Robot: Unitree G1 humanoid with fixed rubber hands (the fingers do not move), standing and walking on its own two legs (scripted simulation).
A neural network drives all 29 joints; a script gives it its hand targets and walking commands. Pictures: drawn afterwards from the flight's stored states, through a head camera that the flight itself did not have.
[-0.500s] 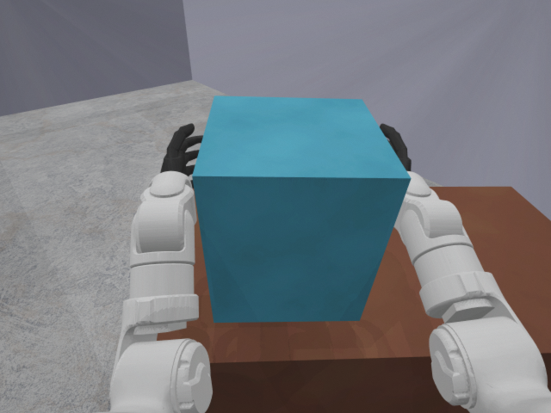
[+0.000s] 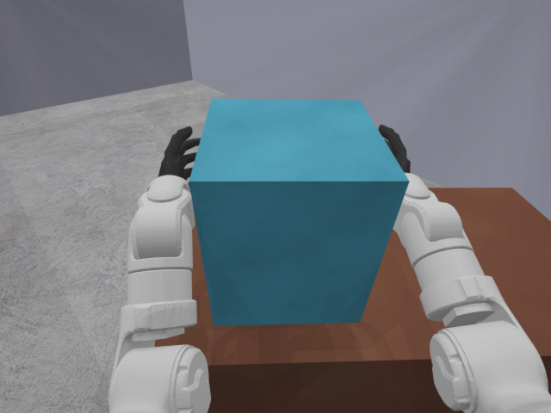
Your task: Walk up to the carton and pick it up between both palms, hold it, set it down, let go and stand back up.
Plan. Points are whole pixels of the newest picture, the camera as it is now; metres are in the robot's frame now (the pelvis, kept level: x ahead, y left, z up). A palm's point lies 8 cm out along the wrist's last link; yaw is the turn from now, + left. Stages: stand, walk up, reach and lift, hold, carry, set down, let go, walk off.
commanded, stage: hold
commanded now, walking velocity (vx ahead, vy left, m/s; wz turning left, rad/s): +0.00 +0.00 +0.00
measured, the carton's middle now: (287, 212) +0.35 +0.00 +0.19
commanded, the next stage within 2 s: none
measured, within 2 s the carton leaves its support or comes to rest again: neither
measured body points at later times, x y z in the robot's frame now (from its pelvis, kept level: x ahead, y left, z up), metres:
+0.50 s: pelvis +0.00 +0.00 +0.00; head -0.07 +0.02 +0.44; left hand +0.37 +0.15 +0.24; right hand +0.38 -0.15 +0.23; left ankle +0.03 +0.12 -0.75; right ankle +0.00 -0.13 -0.75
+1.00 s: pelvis +0.01 +0.00 +0.00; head -0.07 +0.02 +0.44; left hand +0.38 +0.15 +0.25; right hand +0.39 -0.16 +0.24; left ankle +0.03 +0.12 -0.75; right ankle +0.00 -0.13 -0.75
